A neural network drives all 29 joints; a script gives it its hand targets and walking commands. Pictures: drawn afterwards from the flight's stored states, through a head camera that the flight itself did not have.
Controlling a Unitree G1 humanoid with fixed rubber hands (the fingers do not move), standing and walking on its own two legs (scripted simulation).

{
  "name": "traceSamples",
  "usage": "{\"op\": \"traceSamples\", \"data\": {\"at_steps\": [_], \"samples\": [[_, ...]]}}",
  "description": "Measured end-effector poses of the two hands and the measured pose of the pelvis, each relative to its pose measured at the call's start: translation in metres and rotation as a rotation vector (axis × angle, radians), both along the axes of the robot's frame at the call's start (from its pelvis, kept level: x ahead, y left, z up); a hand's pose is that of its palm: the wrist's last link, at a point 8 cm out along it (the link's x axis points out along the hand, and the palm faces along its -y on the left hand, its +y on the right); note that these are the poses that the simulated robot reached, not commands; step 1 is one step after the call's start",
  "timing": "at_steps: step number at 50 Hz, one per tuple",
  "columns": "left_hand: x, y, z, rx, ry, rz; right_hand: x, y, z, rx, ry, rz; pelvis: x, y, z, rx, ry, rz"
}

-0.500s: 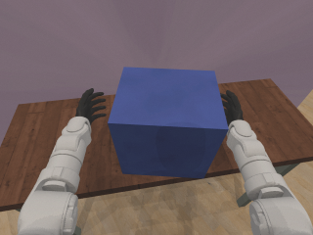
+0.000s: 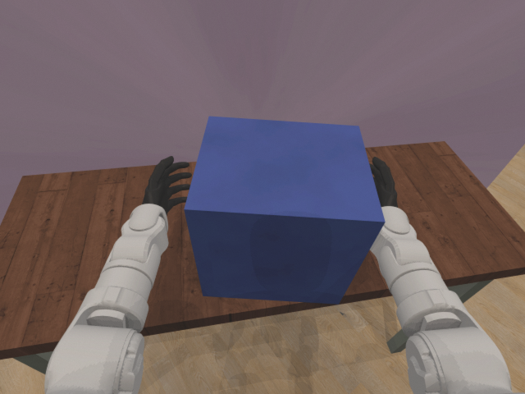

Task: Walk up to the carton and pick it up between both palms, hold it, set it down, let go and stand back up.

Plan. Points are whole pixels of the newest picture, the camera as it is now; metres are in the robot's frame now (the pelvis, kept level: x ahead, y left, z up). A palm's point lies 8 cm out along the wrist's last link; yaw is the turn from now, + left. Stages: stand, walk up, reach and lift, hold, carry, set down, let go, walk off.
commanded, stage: reach and lift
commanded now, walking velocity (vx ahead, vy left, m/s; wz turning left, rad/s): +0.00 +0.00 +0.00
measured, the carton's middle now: (277, 215) +0.40 -0.04 +0.05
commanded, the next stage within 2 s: none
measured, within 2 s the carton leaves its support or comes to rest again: leaves its support in 1.62 s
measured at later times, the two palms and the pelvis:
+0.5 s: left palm (174, 202) +0.41 +0.13 +0.08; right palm (381, 207) +0.38 -0.20 +0.09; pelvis +0.00 +0.00 +0.00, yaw -2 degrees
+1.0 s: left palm (165, 206) +0.39 +0.14 +0.09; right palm (378, 214) +0.36 -0.19 +0.10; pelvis +0.01 +0.01 +0.01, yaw +1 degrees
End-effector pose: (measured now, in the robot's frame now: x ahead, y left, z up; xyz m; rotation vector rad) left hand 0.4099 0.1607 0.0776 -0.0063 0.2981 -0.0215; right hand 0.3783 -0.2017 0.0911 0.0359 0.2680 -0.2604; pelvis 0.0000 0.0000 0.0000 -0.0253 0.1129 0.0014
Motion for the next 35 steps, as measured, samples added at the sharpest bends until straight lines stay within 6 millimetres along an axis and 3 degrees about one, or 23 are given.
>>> {"op": "traceSamples", "data": {"at_steps": [9,35], "samples": [[0.002,-0.024,0.005,-0.002,0.0,-0.023,-0.002,0.001,0.0,0.006,-0.009,-0.008,0.001,0.003,0.001,0.003,-0.017,-0.019],[0.002,-0.027,0.007,-0.004,-0.042,0.021,-0.003,0.002,0.0,-0.006,-0.013,-0.013,-0.004,-0.007,0.002,0.012,-0.005,-0.017]]}}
